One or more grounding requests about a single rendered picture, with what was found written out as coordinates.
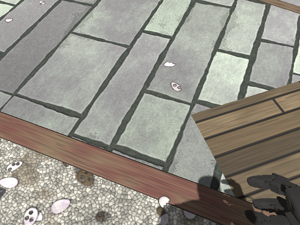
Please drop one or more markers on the robot right hand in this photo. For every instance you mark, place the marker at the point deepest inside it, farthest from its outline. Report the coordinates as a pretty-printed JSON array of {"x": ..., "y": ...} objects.
[{"x": 287, "y": 211}]

